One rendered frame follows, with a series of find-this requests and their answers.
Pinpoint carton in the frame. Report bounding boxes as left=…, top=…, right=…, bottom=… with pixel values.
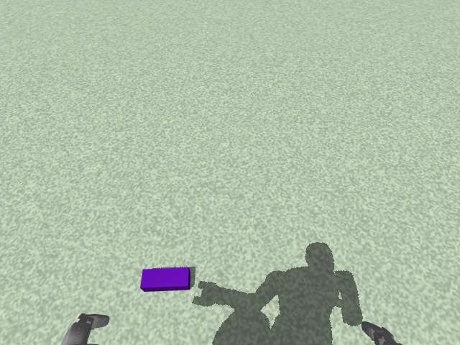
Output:
left=140, top=267, right=190, bottom=292

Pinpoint right robot hand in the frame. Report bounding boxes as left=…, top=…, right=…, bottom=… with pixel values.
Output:
left=362, top=321, right=402, bottom=345

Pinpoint left robot hand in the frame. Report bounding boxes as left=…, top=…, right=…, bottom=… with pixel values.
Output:
left=61, top=313, right=109, bottom=345

